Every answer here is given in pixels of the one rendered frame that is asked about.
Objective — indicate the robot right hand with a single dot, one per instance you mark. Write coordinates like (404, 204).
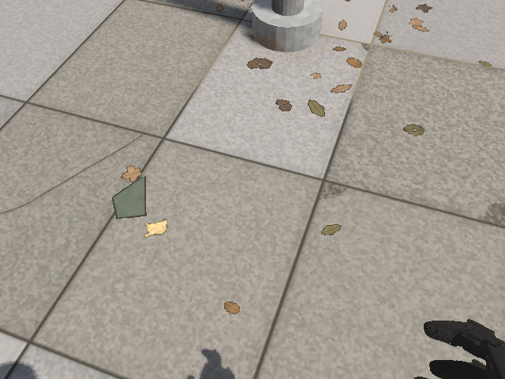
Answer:
(474, 338)

